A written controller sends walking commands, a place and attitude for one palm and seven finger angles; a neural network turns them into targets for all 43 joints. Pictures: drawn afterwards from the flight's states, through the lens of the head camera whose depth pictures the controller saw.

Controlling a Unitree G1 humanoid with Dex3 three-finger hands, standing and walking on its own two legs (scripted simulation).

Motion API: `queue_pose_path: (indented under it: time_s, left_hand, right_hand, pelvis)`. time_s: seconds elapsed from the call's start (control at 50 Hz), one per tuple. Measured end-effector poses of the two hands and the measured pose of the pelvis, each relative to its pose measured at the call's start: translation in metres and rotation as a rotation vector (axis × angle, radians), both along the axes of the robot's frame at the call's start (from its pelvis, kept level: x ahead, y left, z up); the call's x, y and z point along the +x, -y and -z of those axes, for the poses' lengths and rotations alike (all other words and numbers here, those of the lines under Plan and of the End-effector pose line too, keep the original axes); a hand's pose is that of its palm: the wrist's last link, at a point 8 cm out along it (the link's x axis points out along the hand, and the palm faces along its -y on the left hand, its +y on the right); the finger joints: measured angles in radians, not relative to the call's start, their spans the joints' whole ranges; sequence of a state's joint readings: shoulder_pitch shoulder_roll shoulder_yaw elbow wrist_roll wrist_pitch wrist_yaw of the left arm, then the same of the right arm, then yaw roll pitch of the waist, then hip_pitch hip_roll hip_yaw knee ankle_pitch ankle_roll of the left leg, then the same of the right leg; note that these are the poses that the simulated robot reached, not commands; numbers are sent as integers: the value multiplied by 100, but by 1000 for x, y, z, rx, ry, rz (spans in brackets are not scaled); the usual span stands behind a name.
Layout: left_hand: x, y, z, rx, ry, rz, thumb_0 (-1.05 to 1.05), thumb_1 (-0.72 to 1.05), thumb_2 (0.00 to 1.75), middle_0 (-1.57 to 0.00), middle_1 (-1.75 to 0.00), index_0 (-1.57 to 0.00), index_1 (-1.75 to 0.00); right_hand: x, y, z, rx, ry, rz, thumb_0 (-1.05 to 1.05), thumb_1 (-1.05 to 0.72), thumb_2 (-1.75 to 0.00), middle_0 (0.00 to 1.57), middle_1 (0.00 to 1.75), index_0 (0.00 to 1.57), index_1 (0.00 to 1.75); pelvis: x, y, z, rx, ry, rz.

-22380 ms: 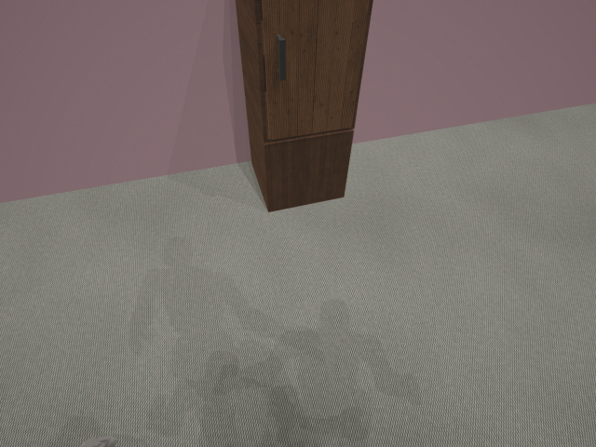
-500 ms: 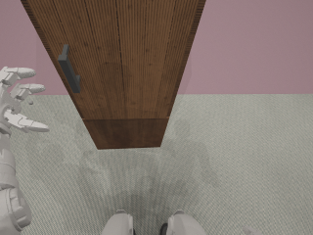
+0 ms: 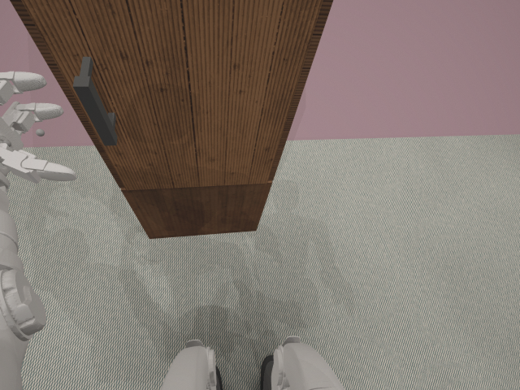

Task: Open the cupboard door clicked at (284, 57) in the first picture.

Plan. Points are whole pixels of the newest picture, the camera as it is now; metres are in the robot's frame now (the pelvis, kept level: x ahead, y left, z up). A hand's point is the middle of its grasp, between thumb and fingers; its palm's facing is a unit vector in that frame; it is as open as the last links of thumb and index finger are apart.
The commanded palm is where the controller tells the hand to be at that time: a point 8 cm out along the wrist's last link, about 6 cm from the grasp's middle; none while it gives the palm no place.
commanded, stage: move the hooked fingers beside the handle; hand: left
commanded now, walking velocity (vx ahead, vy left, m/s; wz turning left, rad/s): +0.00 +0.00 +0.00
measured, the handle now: (99, 104) +0.52 +0.23 +0.06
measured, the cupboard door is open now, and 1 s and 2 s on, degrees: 0 0 0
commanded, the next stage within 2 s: slide the fingers in behind the handle in 0.76 s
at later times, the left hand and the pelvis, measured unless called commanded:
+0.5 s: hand (41, 138) +0.46 +0.29 +0.06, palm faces +0.07 -1.00 -0.01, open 14.0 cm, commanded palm +0.44 +0.32 +0.06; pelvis +0.01 +0.00 +0.00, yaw +0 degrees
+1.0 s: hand (45, 139) +0.46 +0.29 +0.06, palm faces +0.07 -1.00 -0.01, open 14.0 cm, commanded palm +0.44 +0.32 +0.06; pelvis +0.01 -0.01 +0.00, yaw +0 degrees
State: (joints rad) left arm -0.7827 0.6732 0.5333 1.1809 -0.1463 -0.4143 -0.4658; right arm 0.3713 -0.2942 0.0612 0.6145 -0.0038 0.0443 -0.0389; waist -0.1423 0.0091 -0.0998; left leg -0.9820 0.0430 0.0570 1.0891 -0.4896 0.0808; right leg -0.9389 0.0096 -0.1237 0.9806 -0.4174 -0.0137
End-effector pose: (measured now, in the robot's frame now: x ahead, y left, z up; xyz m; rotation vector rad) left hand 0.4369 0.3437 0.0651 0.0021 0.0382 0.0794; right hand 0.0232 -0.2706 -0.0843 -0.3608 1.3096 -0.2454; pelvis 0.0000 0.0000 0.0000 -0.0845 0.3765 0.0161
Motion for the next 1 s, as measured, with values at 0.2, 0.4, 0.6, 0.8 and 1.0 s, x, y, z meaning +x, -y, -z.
queue_pose_path:
  time_s: [0.2, 0.4, 0.6, 0.8, 1.0]
  left_hand:
    - [2, -2, 7, 2, -15, 0, -1, -50, 30, -30, -120, -30, -120]
    - [-6, -4, 4, 5, 0, -3, -1, -50, 30, -30, -120, -30, -120]
    - [-4, 6, 4, 6, -3, 3, -1, -50, 30, -30, -120, -30, -120]
    - [-5, 2, 5, 15, -4, -16, -1, -50, 30, -30, -120, -30, -120]
    - [-6, 6, 5, 6, -4, 9, -1, -50, 30, -30, -120, -30, -120]
  right_hand:
    - [-10, 1, -2, 3, -33, 33, 0, -90, -90, 20, 30, 20, 30]
    - [4, 3, -3, 4, -21, 13, 0, -90, -90, 20, 30, 20, 30]
    - [23, 4, 0, 12, 30, -11, 0, -90, -90, 20, 30, 20, 30]
    - [21, 5, 3, 18, 33, -5, 0, -90, -90, 20, 30, 20, 30]
    - [10, 7, 2, 15, -5, 8, 0, -90, -90, 20, 30, 20, 30]
  pelvis:
    - [3, 1, -1, -1, -12, 14]
    - [6, 3, -2, -3, -3, 4]
    - [6, 5, -2, 1, -1, 1]
    - [6, 8, 0, 2, -4, 6]
    - [6, 8, -1, 1, -3, 2]
